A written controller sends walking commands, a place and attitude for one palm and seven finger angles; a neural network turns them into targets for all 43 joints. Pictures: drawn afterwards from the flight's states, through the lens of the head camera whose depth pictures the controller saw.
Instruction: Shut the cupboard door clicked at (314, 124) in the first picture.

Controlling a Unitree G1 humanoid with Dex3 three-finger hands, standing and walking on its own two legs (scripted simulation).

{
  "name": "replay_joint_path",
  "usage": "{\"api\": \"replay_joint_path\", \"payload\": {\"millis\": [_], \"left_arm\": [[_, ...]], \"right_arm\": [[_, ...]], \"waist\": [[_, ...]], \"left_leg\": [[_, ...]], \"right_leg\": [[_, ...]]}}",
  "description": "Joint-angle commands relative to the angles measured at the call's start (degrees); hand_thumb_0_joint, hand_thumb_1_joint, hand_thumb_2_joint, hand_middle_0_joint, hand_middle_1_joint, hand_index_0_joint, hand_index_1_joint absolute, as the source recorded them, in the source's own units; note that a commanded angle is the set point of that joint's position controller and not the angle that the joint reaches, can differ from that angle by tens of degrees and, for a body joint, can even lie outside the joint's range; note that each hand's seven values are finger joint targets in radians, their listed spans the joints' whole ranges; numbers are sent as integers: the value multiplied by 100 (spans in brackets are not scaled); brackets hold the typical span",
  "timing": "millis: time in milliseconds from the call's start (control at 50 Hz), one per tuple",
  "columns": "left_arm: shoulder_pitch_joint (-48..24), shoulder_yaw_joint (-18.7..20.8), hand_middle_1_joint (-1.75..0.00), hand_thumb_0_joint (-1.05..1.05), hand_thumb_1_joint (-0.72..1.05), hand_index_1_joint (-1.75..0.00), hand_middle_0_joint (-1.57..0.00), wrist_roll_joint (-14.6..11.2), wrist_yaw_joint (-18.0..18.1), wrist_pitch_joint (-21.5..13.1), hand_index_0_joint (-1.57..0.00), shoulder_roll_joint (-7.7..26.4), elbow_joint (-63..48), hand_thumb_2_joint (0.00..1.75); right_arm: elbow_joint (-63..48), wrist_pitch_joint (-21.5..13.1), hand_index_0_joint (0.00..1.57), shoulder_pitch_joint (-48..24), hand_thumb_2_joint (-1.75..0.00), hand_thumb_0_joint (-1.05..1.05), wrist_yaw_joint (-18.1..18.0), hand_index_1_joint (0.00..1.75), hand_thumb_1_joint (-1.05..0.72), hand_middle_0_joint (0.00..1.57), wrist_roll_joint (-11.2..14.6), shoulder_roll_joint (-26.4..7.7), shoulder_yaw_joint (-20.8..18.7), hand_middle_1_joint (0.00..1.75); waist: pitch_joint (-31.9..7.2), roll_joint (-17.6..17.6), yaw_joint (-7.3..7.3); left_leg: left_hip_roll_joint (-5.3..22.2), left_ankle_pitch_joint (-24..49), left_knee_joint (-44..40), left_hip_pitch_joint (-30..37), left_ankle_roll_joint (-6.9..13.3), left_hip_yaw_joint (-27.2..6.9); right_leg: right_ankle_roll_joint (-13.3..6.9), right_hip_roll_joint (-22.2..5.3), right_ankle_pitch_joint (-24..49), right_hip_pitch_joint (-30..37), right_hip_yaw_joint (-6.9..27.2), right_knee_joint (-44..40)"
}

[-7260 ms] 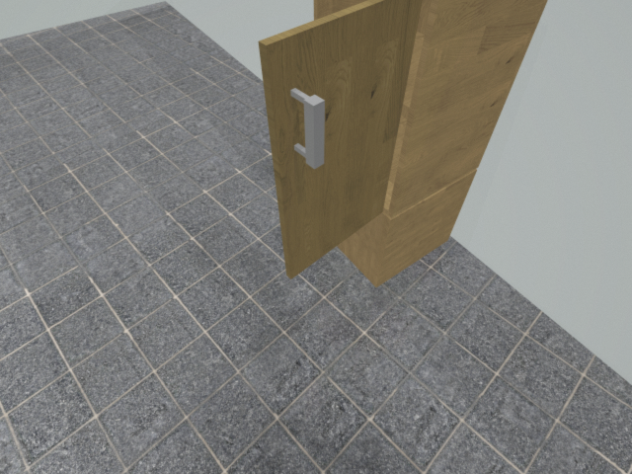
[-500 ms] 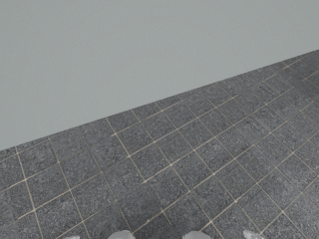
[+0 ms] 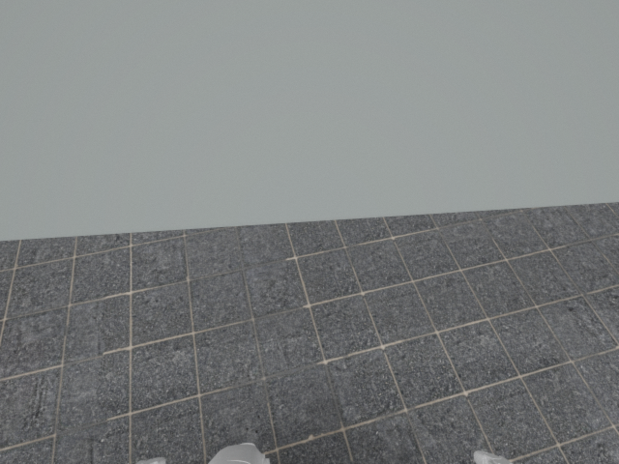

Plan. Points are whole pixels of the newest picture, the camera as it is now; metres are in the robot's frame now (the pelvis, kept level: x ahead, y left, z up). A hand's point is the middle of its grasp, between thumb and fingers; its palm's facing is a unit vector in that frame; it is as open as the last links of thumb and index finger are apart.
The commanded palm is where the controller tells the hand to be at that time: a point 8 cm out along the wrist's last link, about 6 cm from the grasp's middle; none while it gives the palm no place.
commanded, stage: walk to a spot facing it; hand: left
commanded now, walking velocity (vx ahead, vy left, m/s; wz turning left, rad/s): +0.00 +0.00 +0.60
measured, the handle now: out of the picture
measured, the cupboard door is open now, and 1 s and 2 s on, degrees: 97 97 97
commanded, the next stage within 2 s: none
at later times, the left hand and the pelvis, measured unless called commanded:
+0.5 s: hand out of the picture +0.09 +0.22 -0.15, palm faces +0.28 -0.92 -0.29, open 7.4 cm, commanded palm none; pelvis +0.02 -0.02 -0.01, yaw +17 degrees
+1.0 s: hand out of the picture +0.00 +0.23 -0.16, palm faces +0.57 -0.78 -0.25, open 7.4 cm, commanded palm none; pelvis +0.06 +0.00 +0.00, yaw +35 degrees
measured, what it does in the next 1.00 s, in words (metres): steps on the spot, turning left: left foot, then right foot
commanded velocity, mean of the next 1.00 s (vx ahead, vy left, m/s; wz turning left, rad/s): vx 0.09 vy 0.00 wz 0.60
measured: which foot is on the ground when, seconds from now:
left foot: up 0.00-0.02, down 0.04-0.46, up 0.48-0.76, down 0.78-1.00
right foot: down 0.00-0.04, up 0.06-0.46, down 0.48-0.76, up 0.78-1.00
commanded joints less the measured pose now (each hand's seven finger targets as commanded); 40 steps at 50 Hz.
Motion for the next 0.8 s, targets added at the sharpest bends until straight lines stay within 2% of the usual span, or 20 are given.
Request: {"api": "replay_joint_path", "payload": {"millis": [0, 20, 40, 100, 140, 240, 320, 380, 400, 420, 440, 460, 500, 560, 640, 700, 720, 740, 760, 780], "left_arm": [[185, 411, -30, 0, 90, -30, -20, -105, 18, -38, -20, 1112, -401, 90], [-47, 260, -30, 0, 90, -30, -20, -128, -12, -14, -20, 706, -658, 90], [-388, 263, -30, 0, 90, -30, -20, -59, 33, 85, -20, 795, -776, 90], [-495, 305, -30, 0, 90, -30, -20, -67, 20, 142, -20, 735, -510, 90], [-288, 307, -30, 0, 90, -30, -20, -59, -19, 160, -20, 702, -385, 90], [-442, 285, -30, 0, 90, -30, -20, -70, -14, 175, -20, 644, -453, 90], [-536, 272, -30, 0, 90, -30, -20, -81, -2, 141, -20, 633, -550, 90], [-185, 293, -30, 0, 90, -30, -20, -122, 37, 92, -20, 668, -466, 90], [45, 324, -30, 0, 90, -30, -20, -129, 63, 53, -20, 751, -423, 90], [273, 389, -30, 0, 90, -30, -20, -87, 106, -5, -20, 1067, -399, 90], [310, 474, -30, 0, 90, -30, -20, -11, 145, -45, -20, 1493, -383, 90], [211, 423, -30, 0, 90, -30, -20, -9, 133, -24, -20, 1598, -450, 90], [-198, 306, -30, 0, 90, -30, -20, -49, 152, -55, -20, 1120, -513, 90], [-251, 277, -30, 0, 90, -30, -20, -28, 147, -81, -20, 963, -514, 90], [375, 387, -30, 0, 90, -30, -20, 2, 107, -80, -20, 1299, -259, 90], [265, 419, -30, 0, 90, -30, -20, -54, 50, -66, -20, 1349, -249, 90], [192, 398, -30, 0, 90, -30, -20, -88, 4, -61, -20, 1256, -294, 90], [131, 343, -30, 0, 90, -30, -20, -120, -59, -33, -20, 879, -522, 90], [-415, 239, -30, 0, 90, -30, -20, -73, -62, -14, -20, 717, -825, 90], [-874, 267, -30, 0, 90, -30, -20, -47, -54, 7, -20, 749, -915, 90]], "right_arm": [[-388, -301, 20, 600, -90, 0, -28, 30, -90, 20, -65, -905, -176, 30], [-353, -312, 20, 1102, -90, 0, -64, 30, -90, 20, -82, -1524, -326, 30], [-215, -281, 20, 1361, -90, 0, -132, 30, -90, 20, -66, -1640, -347, 30], [-361, -348, 20, 614, -90, 0, -290, 30, -90, 20, -82, -1149, -211, 30], [-365, -384, 20, 465, -90, 0, -302, 30, -90, 20, -74, -1036, -158, 30], [-284, -345, 20, 566, -90, 0, -276, 30, -90, 20, -102, -1097, -206, 30], [-262, -301, 20, 576, -90, 0, -247, 30, -90, 20, -120, -1118, -265, 30], [-329, -256, 20, 385, -90, 0, -238, 30, -90, 20, -100, -1100, -299, 30], [-374, -249, 20, 296, -90, 0, -229, 30, -90, 20, -63, -1029, -291, 30], [-429, -250, 20, 262, -90, 0, -191, 30, -90, 20, -6, -812, -266, 30], [-531, -270, 20, 337, -90, 0, -154, 30, -90, 20, 24, -472, -209, 30], [-585, -260, 20, 291, -90, 0, -115, 30, -90, 20, -44, -582, -222, 30], [-393, -134, 20, 254, -90, 0, -76, 30, -90, 20, -74, -553, -249, 30], [-397, -131, 20, 117, -90, 0, -13, 30, -90, 20, -27, -372, -151, 30], [-480, -214, 20, -265, -90, 0, 22, 30, -90, 20, 9, -211, -28, 30], [-392, -266, 20, 245, -90, 0, 1, 30, -90, 20, -21, -390, -46, 30], [-334, -308, 20, 601, -90, 0, -2, 30, -90, 20, -54, -660, -112, 30], [-276, -365, 20, 1146, -90, 0, -56, 30, -90, 20, -127, -1355, -288, 30], [-156, -353, 20, 1645, -90, 0, -118, 30, -90, 20, -125, -1724, -359, 30], [-128, -377, 20, 1636, -90, 0, -178, 30, -90, 20, -125, -1679, -375, 30]], "waist": [[-1365, 419, -323], [-1482, 2095, -577], [-1551, 1455, -675], [-959, 1269, -283], [-1001, 1090, -137], [-895, 926, -167], [-881, 1302, -175], [-1009, 1169, 7], [-1070, 1018, 141], [-1151, 354, 263], [-1049, -1152, 291], [-902, -1160, 276], [-498, -1175, 9], [-453, -1117, -20], [-761, -907, 299], [-1048, -784, -33], [-1271, -280, -247], [-1582, 1436, -549], [-1529, 1805, -809], [-1225, 1364, -836]], "left_leg": [[700, 2366, -1844, 1983, 518, -838], [2241, 4626, -2030, 2617, 1380, -2796], [2415, 4187, -2048, 2382, 1708, -2915], [1554, 3567, -2158, 1480, 1299, -2160], [1327, 3577, -2172, 1471, 1164, -1855], [1247, 2693, -2326, 1200, 1230, -2210], [1088, 2685, -2221, 1023, 1169, -2469], [890, 2751, -1956, 600, 1022, -2617], [713, 2487, -1750, 270, 851, -2586], [367, 1693, -1194, -450, 565, -2293], [-445, -214, -21, -1371, 93, -1071], [-380, -1095, 1387, -1218, 73, -788], [-39, -509, 2618, -1294, 0, -806], [123, -339, 1852, -1100, -123, -429], [-79, -224, 82, -482, -64, 93], [-246, 836, -1254, 672, 85, 249], [63, 1460, -1688, 1605, 296, -168], [1567, 2347, -1867, 2653, 1109, -2321], [2398, 2192, -2290, 2698, 1786, -3427], [2261, 920, -2461, 2143, 1804, -3498]], "right_leg": [[-17, -712, 2290, -622, 68, 1428], [360, 85, -1680, -2046, 85, 2862], [261, 140, -1893, -2238, 802, 3541], [247, 117, -725, -2199, 1186, 3731], [261, 196, -446, -1984, 1124, 3434], [230, 420, -517, -1585, 1074, 2398], [165, 646, -544, -1109, 1012, 1501], [78, 838, -87, -115, 947, 366], [45, 777, 364, 503, 982, -434], [-127, 119, 400, 1317, 1659, -1203], [-721, -1394, 728, 1679, 2928, -1588], [-1206, -2028, 1129, 843, 3055, -1622], [-1064, -1310, 1710, 286, 2234, -1409], [-910, -1042, 3283, 547, 1147, -1051], [-809, -1126, 4287, 1096, 905, -446], [-403, -991, 3751, 645, 498, 292], [-144, -857, 2928, -60, 291, 1109], [269, -33, -303, -1720, -41, 2489], [246, 255, -2052, -2560, 455, 3471], [194, 136, -1811, -2814, 900, 3691]]}}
